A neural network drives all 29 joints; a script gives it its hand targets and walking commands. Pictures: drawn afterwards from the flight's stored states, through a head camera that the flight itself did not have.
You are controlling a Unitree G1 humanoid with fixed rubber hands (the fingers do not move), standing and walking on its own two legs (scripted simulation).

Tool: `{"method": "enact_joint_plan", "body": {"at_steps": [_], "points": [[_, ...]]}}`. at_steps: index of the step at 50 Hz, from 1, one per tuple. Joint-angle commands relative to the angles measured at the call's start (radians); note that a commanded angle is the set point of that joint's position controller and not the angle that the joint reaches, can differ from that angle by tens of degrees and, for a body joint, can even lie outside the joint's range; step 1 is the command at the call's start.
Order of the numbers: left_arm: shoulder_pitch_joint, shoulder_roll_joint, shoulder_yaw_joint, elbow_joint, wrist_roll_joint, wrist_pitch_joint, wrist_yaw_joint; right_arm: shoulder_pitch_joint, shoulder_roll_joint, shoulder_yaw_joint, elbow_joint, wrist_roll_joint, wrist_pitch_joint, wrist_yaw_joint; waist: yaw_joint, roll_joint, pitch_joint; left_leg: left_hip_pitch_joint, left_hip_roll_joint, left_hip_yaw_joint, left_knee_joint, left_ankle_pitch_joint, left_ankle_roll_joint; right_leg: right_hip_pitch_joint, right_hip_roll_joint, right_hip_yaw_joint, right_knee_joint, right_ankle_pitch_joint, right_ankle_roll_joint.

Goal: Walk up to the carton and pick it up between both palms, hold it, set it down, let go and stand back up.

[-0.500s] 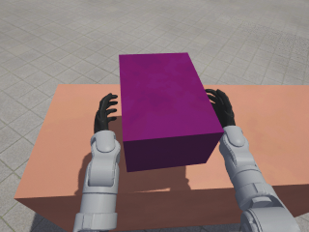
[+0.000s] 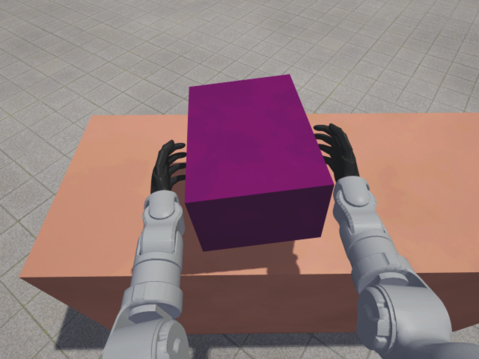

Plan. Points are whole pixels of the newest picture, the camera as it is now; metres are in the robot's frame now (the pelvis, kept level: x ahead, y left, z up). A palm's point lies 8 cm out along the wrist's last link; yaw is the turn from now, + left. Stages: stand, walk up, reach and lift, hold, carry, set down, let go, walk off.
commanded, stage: set down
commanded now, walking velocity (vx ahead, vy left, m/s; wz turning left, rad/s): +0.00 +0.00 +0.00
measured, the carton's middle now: (249, 156) +0.48 +0.00 +0.04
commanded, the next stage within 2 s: none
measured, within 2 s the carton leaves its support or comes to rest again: rests again in 0.82 s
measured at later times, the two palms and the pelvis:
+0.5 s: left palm (174, 196) +0.39 +0.15 +0.01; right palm (335, 180) +0.42 -0.16 +0.03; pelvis +0.00 -0.02 -0.01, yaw +2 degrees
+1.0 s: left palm (174, 195) +0.42 +0.16 -0.02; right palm (322, 187) +0.44 -0.15 -0.02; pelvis +0.03 +0.02 -0.01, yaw +0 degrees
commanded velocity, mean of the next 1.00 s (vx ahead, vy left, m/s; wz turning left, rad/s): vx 0.00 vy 0.00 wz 0.00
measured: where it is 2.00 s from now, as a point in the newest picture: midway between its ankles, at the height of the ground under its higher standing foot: outside the picture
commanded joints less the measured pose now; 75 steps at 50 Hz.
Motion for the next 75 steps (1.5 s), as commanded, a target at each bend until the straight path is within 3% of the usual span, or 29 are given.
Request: {"method": "enact_joint_plan", "body": {"at_steps": [1, 7, 8, 12, 14, 15, 16, 18, 25, 28, 36, 43, 45, 49, 52, 58, 61, 62, 63, 64, 75], "points": [[-0.661, -0.372, -0.17, -0.011, 0.011, -0.142, -0.155, -0.548, 0.582, 0.189, -0.068, -0.155, -0.073, 0.135, 0.054, -0.062, -0.528, -0.243, -0.041, 0.125, -0.106, 0.087, 0.041, 0.592, -0.107, 0.07, 0.087, 0.349, 0.12], [-0.787, -0.351, -0.101, 0.066, 0.037, -0.248, -0.168, -0.597, 0.617, 0.076, -0.043, -0.282, -0.11, 0.119, 0.043, -0.069, -0.62, -0.29, -0.037, 0.151, -0.098, 0.061, 0.044, 0.62, -0.125, 0.073, 0.095, 0.267, 0.135], [-0.771, -0.315, -0.102, 0.104, 0.025, -0.249, -0.164, -0.592, 0.615, -0.004, -0.028, -0.323, -0.101, 0.122, 0.01, -0.075, -0.589, -0.326, -0.026, 0.123, -0.116, -0.008, 0.058, 0.54, -0.126, 0.066, 0.069, 0.192, 0.123], [-0.826, -0.316, -0.131, 0.101, 0.0, -0.281, -0.129, -0.618, 0.606, -0.1, -0.031, -0.407, -0.112, 0.139, -0.004, -0.061, -0.71, -0.326, -0.022, 0.127, -0.08, 0.013, 0.056, 0.46, -0.105, 0.045, 0.077, 0.12, 0.097], [-0.834, -0.328, -0.145, 0.095, -0.003, -0.309, -0.113, -0.641, 0.618, -0.092, -0.04, -0.42, -0.137, 0.142, 0.01, -0.064, -0.8, -0.335, -0.021, 0.124, -0.061, 0.055, 0.053, 0.472, -0.103, 0.036, 0.104, 0.188, 0.096], [-0.839, -0.331, -0.145, 0.108, 0.004, -0.32, -0.111, -0.631, 0.623, -0.105, -0.009, -0.432, -0.139, 0.141, -0.004, -0.058, -0.803, -0.347, -0.022, 0.121, -0.061, 0.055, 0.049, 0.481, -0.102, 0.03, 0.116, 0.229, 0.097], [-0.831, -0.321, -0.122, 0.12, 0.014, -0.329, -0.11, -0.619, 0.622, -0.102, 0.023, -0.434, -0.137, 0.144, 0.007, -0.065, -0.798, -0.373, -0.023, 0.121, -0.064, 0.047, 0.054, 0.496, -0.109, 0.038, 0.127, 0.237, 0.104], [-0.819, -0.324, -0.121, 0.15, 0.018, -0.347, -0.112, -0.612, 0.624, -0.099, 0.059, -0.44, -0.148, 0.143, -0.001, -0.076, -0.828, -0.404, -0.025, 0.117, -0.06, 0.051, 0.055, 0.521, -0.113, 0.037, 0.15, 0.307, 0.117], [-0.715, -0.348, -0.094, 0.258, 0.049, -0.407, -0.114, -0.572, 0.64, -0.032, 0.153, -0.406, -0.205, 0.133, 0.033, -0.039, -0.856, -0.498, -0.025, 0.103, -0.037, 0.149, 0.044, 0.568, -0.121, 0.048, 0.216, 0.569, 0.123], [-0.695, -0.371, -0.116, 0.285, 0.046, -0.441, -0.113, -0.54, 0.649, -0.002, 0.203, -0.395, -0.237, 0.121, 0.018, -0.028, -0.854, -0.515, -0.023, 0.091, -0.019, 0.208, 0.035, 0.567, -0.123, 0.047, 0.247, 0.735, 0.122], [-0.538, -0.414, -0.146, 0.446, 0.05, -0.509, -0.113, -0.507, 0.625, 0.1, 0.252, -0.365, -0.327, 0.1, 0.036, -0.064, -0.814, -0.627, -0.016, 0.067, -0.004, 0.274, 0.047, 0.557, -0.124, 0.056, 0.301, 0.957, 0.11], [-0.502, -0.464, -0.219, 0.51, 0.023, -0.559, -0.09, -0.515, 0.547, 0.105, 0.34, -0.332, -0.382, 0.103, 0.025, -0.055, -0.837, -0.55, 0.006, 0.057, 0.08, 0.443, 0.014, 0.377, -0.063, 0.023, 0.274, 0.847, 0.042], [-0.491, -0.462, -0.229, 0.526, 0.015, -0.574, -0.081, -0.513, 0.522, 0.107, 0.373, -0.324, -0.387, 0.111, 0.032, -0.052, -0.837, -0.512, 0.012, 0.055, 0.101, 0.486, 0.008, 0.309, -0.042, 0.012, 0.257, 0.766, 0.025], [-0.475, -0.435, -0.222, 0.573, 0.004, -0.596, -0.072, -0.5, 0.483, 0.12, 0.448, -0.292, -0.38, 0.127, 0.052, -0.044, -0.798, -0.508, 0.013, 0.055, 0.118, 0.464, 0.011, 0.229, -0.028, 0.014, 0.233, 0.627, 0.009], [-0.499, -0.433, -0.231, 0.567, -0.014, -0.613, -0.058, -0.531, 0.454, 0.109, 0.468, -0.281, -0.382, 0.14, 0.069, -0.003, -0.847, -0.413, 0.018, 0.055, 0.149, 0.477, -0.004, 0.079, -0.004, 0.0, 0.204, 0.473, -0.001], [-0.518, -0.423, -0.229, 0.564, -0.02, -0.604, -0.044, -0.568, 0.405, 0.063, 0.508, -0.266, -0.361, 0.155, 0.072, 0.042, -0.843, -0.31, 0.019, 0.05, 0.187, 0.473, -0.025, -0.073, 0.018, -0.018, 0.174, 0.323, -0.014], [-0.516, -0.404, -0.191, 0.599, -0.024, -0.605, -0.054, -0.593, 0.424, 0.061, 0.494, -0.277, -0.357, 0.156, 0.088, -0.008, -0.826, -0.406, 0.003, 0.066, 0.18, 0.396, -0.004, 0.0, 0.002, -0.001, 0.194, 0.358, 0.008], [-0.525, -0.397, -0.192, 0.603, -0.021, -0.606, -0.058, -0.598, 0.427, 0.054, 0.491, -0.28, -0.359, 0.158, 0.083, -0.005, -0.829, -0.429, 0.001, 0.066, 0.172, 0.367, -0.002, 0.018, -0.002, 0.001, 0.204, 0.365, 0.014], [-0.425, -0.396, -0.192, 0.635, -0.004, -0.607, -0.056, -0.516, 0.469, 0.135, 0.565, -0.255, -0.355, 0.146, 0.075, 0.026, -0.761, -0.386, -0.013, 0.053, 0.17, 0.358, 0.012, 0.036, -0.001, 0.029, 0.191, 0.444, 0.018], [-0.439, -0.39, -0.194, 0.626, -0.018, -0.61, -0.059, -0.538, 0.456, 0.138, 0.55, -0.25, -0.358, 0.138, 0.08, 0.011, -0.758, -0.433, -0.014, 0.053, 0.162, 0.342, 0.015, 0.041, -0.005, 0.033, 0.195, 0.454, 0.025], [-0.472, -0.32, -0.106, 0.7, -0.025, -0.655, -0.087, -0.522, 0.502, 0.11, 0.578, -0.316, -0.363, 0.109, 0.053, -0.083, -0.698, -0.612, -0.025, 0.083, 0.127, 0.145, 0.043, 0.142, -0.033, 0.049, 0.235, 0.432, 0.064]]}}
